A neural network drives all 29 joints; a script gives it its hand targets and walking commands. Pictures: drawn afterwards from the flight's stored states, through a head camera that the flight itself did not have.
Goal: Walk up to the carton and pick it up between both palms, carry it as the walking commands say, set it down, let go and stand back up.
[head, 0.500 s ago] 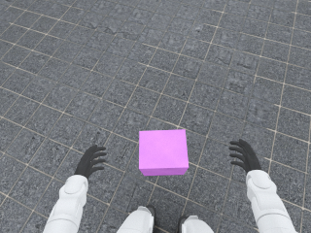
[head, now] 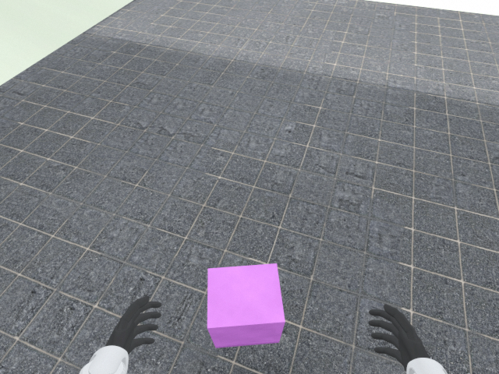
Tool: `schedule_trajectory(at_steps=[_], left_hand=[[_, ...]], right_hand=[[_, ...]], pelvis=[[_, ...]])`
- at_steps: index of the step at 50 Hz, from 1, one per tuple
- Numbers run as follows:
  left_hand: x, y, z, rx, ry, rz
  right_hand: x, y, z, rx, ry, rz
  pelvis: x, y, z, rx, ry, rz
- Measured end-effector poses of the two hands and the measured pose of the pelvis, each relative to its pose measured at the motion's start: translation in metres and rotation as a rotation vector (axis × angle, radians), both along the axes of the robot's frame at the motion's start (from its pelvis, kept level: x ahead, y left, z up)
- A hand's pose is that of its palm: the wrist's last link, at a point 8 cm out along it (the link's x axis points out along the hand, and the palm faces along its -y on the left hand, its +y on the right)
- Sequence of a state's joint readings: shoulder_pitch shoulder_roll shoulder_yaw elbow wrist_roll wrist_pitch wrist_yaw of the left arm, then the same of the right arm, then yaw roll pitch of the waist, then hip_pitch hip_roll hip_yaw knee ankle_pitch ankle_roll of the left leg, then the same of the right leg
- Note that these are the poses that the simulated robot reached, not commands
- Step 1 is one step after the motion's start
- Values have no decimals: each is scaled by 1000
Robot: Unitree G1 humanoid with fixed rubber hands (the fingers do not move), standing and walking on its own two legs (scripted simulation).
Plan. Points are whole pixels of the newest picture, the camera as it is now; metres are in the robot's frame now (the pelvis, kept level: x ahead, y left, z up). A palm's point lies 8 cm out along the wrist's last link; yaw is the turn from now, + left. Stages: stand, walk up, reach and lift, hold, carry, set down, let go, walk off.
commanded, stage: let go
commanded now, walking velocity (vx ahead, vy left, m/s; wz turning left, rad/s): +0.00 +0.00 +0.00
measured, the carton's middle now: (245, 307) +0.41 +0.05 -0.64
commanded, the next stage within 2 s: stand in 0.22 s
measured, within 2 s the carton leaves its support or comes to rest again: neither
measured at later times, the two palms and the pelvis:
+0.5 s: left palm out of the picture +0.12 +0.28 -0.10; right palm out of the picture +0.13 -0.24 -0.10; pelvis +0.03 +0.02 -0.01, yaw +2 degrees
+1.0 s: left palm out of the picture +0.04 +0.29 -0.14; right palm out of the picture +0.10 -0.22 -0.13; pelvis +0.05 +0.03 -0.01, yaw +5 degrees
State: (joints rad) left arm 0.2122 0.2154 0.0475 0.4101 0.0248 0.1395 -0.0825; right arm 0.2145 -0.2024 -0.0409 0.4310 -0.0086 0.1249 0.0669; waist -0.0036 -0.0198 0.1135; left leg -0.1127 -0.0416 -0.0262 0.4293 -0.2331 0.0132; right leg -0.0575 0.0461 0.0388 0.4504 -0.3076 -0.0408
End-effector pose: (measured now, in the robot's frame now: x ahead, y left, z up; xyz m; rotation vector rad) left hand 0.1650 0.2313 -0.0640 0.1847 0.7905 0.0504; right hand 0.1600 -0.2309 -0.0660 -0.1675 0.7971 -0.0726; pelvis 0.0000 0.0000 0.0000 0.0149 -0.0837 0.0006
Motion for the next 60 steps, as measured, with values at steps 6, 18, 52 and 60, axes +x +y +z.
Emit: schedule_trajectory(at_steps=[6,18,52,60], left_hand=[[-2,6,0,24,23,20],[-26,38,-20,110,22,71],[-132,53,-77,88,473,227],[-168,39,-83,56,581,245]], right_hand=[[-2,2,0,1,-5,-9],[-20,-9,-19,-127,70,5],[-69,8,-67,-129,430,-23],[-101,15,-72,-111,530,-35]], pelvis=[[-1,4,-1,-2,-25,7],[15,11,-3,-7,88,27],[52,26,-10,-19,106,85],[46,26,-7,-19,88,94]])
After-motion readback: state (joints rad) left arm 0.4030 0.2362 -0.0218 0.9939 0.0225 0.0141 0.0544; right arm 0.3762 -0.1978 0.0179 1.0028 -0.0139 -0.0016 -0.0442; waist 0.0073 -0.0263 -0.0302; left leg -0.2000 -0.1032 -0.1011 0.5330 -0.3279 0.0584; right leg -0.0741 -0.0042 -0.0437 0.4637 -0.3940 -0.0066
